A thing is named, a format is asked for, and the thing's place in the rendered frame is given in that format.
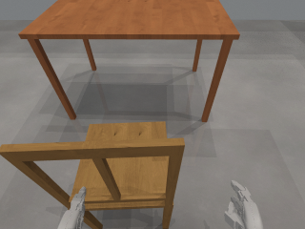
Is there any left robot hand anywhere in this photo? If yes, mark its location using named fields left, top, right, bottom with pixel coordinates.
left=57, top=186, right=87, bottom=229

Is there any table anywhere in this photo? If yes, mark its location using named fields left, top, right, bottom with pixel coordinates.
left=18, top=0, right=240, bottom=122

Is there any chair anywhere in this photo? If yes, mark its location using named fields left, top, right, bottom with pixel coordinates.
left=0, top=121, right=185, bottom=229

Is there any right robot hand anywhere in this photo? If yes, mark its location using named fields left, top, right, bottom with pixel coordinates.
left=224, top=180, right=264, bottom=229

